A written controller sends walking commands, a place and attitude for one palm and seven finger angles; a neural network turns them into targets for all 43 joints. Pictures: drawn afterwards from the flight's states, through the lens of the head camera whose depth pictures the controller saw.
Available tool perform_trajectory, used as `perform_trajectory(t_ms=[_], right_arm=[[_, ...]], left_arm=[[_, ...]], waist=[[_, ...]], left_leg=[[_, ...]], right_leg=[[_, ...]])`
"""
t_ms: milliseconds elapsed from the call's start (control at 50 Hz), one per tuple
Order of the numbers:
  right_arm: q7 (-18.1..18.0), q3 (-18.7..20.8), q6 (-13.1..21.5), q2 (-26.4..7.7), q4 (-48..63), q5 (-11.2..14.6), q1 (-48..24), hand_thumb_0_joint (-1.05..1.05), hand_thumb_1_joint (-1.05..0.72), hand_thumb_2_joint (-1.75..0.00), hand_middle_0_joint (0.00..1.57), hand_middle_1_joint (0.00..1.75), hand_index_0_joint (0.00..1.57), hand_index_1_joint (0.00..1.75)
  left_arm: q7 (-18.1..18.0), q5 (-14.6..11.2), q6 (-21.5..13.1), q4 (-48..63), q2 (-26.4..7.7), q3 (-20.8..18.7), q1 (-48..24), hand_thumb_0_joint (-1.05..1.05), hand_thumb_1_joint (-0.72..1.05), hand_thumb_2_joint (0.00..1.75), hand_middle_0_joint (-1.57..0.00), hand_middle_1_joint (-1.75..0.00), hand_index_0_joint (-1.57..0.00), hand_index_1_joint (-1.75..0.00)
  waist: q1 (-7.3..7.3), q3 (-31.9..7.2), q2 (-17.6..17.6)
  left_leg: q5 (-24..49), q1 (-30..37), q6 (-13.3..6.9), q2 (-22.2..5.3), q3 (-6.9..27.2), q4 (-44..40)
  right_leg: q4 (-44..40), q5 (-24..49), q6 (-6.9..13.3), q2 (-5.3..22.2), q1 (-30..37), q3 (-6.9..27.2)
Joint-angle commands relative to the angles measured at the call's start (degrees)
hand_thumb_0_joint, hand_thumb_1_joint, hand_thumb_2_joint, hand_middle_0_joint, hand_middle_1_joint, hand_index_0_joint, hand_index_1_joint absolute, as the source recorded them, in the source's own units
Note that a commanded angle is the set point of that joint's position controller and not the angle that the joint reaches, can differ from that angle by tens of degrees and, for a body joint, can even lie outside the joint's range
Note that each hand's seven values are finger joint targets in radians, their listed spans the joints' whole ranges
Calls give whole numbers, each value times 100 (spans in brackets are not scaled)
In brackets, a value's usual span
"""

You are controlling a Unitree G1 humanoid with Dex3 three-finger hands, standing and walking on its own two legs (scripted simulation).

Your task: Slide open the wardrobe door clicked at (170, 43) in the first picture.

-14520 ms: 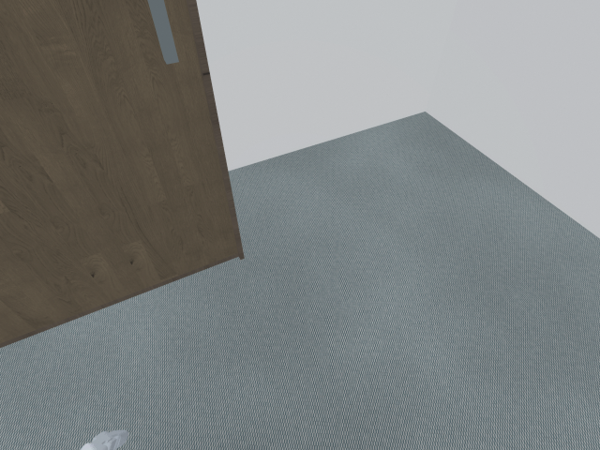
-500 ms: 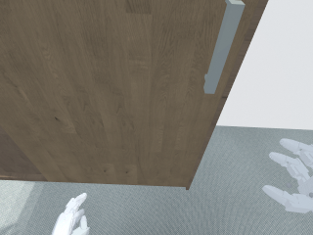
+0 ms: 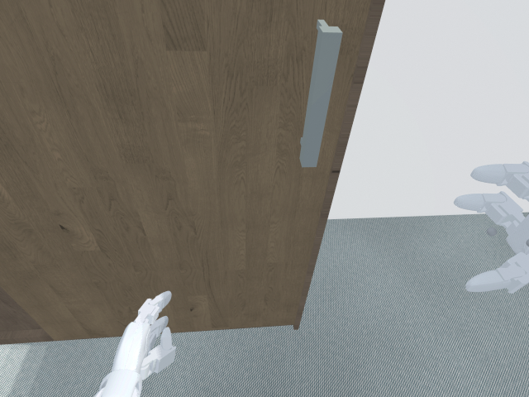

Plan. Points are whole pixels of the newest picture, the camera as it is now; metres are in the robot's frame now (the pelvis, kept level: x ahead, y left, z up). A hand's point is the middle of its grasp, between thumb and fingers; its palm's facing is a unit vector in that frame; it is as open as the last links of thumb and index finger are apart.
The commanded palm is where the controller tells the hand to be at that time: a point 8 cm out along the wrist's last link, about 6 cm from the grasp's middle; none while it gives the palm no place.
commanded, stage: raise the hand with hooked fingers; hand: right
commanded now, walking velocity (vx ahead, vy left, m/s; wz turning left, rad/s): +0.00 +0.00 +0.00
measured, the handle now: (314, 99) +0.52 -0.09 +0.23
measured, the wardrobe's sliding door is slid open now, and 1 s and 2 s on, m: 0.00 0.00 0.00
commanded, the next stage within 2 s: move the hooked fingers beside the handle in 0.72 s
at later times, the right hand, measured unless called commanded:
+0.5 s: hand (490, 191) +0.28 -0.26 +0.24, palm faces +0.01 +0.99 -0.12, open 14.0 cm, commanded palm +0.25 -0.30 +0.26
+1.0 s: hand (475, 178) +0.30 -0.25 +0.24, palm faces +0.02 +0.99 -0.11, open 14.0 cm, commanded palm +0.27 -0.29 +0.25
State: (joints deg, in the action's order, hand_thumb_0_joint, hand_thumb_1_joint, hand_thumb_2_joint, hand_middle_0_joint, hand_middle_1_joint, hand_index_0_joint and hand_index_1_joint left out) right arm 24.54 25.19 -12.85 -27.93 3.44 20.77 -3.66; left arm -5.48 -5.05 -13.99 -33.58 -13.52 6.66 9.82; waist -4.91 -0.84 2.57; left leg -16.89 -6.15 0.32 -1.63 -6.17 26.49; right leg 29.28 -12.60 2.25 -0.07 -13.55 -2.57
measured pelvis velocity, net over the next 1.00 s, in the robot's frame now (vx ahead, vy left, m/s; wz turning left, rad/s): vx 0.01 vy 0.02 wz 0.00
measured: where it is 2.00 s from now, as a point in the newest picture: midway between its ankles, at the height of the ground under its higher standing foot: outside the picture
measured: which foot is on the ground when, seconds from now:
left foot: down 0.00-1.00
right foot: down 0.00-1.00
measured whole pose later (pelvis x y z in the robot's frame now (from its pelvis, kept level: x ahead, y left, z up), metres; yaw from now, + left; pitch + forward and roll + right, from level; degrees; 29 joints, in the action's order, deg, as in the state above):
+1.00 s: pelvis +0.01 +0.02 +0.00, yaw +0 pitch -3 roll +0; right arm 26.5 26.1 -21.0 -31.0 -5.0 19.1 -17.2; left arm -4.7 -6.6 -9.8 -34.2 -15.9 5.8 10.3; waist -4.1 -1.7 3.5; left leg -17.5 -5.2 -1.0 -0.7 -6.3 25.9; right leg 27.4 -12.3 0.8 0.6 -11.9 -2.2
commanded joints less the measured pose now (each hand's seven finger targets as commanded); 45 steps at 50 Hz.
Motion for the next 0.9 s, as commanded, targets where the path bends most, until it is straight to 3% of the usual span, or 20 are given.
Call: perform_trajectory(t_ms=[0,60,140,160,200,260,280,340,360,400,420,460,540,600,640,660,800,860,880], right_arm=[[43,696,86,-1721,1050,38,-2223,0,50,-30,30,120,30,120],[106,789,-56,-1945,955,15,-2502,0,50,-30,30,120,30,120],[217,795,-337,-2078,440,-41,-2949,0,50,-30,30,120,30,120],[247,857,-403,-2195,366,-18,-2922,0,50,-30,30,120,30,120],[286,883,-507,-2337,360,-66,-3255,0,50,-30,30,120,30,120],[396,722,-639,-1985,-235,19,-2588,0,50,-30,30,120,30,120],[441,717,-664,-2021,-193,14,-2592,0,50,-30,30,120,30,120],[400,804,-595,-2138,236,21,-2777,0,50,-30,30,120,30,120],[355,935,-526,-2245,424,77,-2719,0,50,-30,30,120,30,120],[266,1122,-401,-2379,811,77,-2877,0,50,-30,30,120,30,120],[222,1205,-350,-2417,852,77,-2845,0,50,-30,30,120,30,120],[131,1276,-311,-2468,778,89,-2739,0,50,-30,30,120,30,120],[69,1022,-389,-2234,688,-21,-3005,0,50,-30,30,120,30,120],[119,868,-464,-2144,587,-52,-3007,0,50,-30,30,120,30,120],[177,872,-494,-2144,489,-43,-2933,0,50,-30,30,120,30,120],[203,890,-492,-2178,447,-5,-2813,0,50,-30,30,120,30,120],[268,987,-486,-2227,446,38,-2899,0,50,-30,30,120,30,120],[238,661,-449,-1980,292,22,-3211,0,50,-30,30,120,30,120],[218,648,-439,-1972,295,0,-3332,0,50,-30,30,120,30,120]], left_arm=[[-84,-51,-198,865,-773,-322,-733,0,90,90,-20,-30,-20,-30],[-62,-64,-146,885,-761,-276,-820,0,90,90,-20,-30,-20,-30],[-54,-103,-91,853,-818,-278,-833,0,90,90,-20,-30,-20,-30],[-29,-104,-71,880,-819,-271,-860,0,90,90,-20,-30,-20,-30],[-12,-127,-46,889,-856,-280,-893,0,90,90,-20,-30,-20,-30],[59,-158,5,916,-886,-316,-834,0,90,90,-20,-30,-20,-30],[80,-169,29,949,-920,-319,-834,0,90,90,-20,-30,-20,-30],[88,-174,26,1042,-917,-352,-928,0,90,90,-20,-30,-20,-30],[96,-149,22,1059,-892,-344,-951,0,90,90,-20,-30,-20,-30],[71,-131,-14,1077,-888,-361,-961,0,90,90,-20,-30,-20,-30],[62,-118,-31,1068,-876,-370,-938,0,90,90,-20,-30,-20,-30],[51,-101,-24,1000,-869,-368,-901,0,90,90,-20,-30,-20,-30],[9,-127,-41,956,-877,-375,-883,0,90,90,-20,-30,-20,-30],[-9,-137,-13,949,-886,-368,-845,0,90,90,-20,-30,-20,-30],[-14,-140,-10,960,-889,-371,-837,0,90,90,-20,-30,-20,-30],[0,-133,14,958,-883,-371,-834,0,90,90,-20,-30,-20,-30],[38,-145,61,1003,-876,-370,-907,0,90,90,-20,-30,-20,-30],[29,-157,67,934,-846,-370,-881,0,90,90,-20,-30,-20,-30],[27,-157,54,932,-867,-373,-876,0,90,90,-20,-30,-20,-30]], waist=[[189,-878,394],[129,-971,410],[182,-817,484],[116,-809,360],[150,-961,324],[123,-761,-99],[139,-768,15],[146,-895,243],[93,-947,-17],[96,-1249,227],[89,-1277,373],[58,-1082,236],[156,-924,695],[195,-940,314],[190,-957,373],[153,-913,122],[160,-1094,191],[233,-919,41],[238,-1000,133]], left_leg=[[848,-715,-204,241,196,-495],[852,-591,-234,231,231,-574],[712,-742,-220,206,212,-598],[774,-616,-244,175,287,-664],[785,-633,-222,160,273,-641],[860,-624,-220,139,322,-664],[855,-697,-205,129,348,-631],[747,-768,-195,120,372,-589],[840,-604,-209,96,426,-613],[1093,-520,-202,118,388,-529],[1167,-507,-203,127,370,-507],[1184,-470,-196,99,430,-573],[1097,-666,-194,103,372,-533],[1191,-646,-158,122,365,-548],[1196,-678,-150,130,362,-539],[1301,-590,-146,112,417,-573],[1566,-565,-124,105,414,-501],[1490,-692,-111,113,445,-562],[1484,-710,-120,108,433,-532]], right_leg=[[-620,512,-82,63,1228,685],[-647,543,-89,43,1286,695],[-732,333,-77,27,1254,705],[-683,416,-77,16,1166,689],[-668,458,-54,7,1229,658],[-600,510,-53,19,1028,639],[-582,479,-48,5,1018,612],[-534,392,-42,-12,1112,574],[-473,523,-42,13,1046,586],[-435,756,-22,-2,1241,534],[-432,811,-24,-10,1280,514],[-410,825,-28,17,1148,500],[-472,715,-45,9,1224,478],[-467,761,-18,7,1211,504],[-464,746,-9,-7,1258,500],[-417,823,-7,6,1187,508],[-353,971,1,-21,1241,469],[-337,903,-3,-1,1245,482],[-353,879,5,-25,1276,490]])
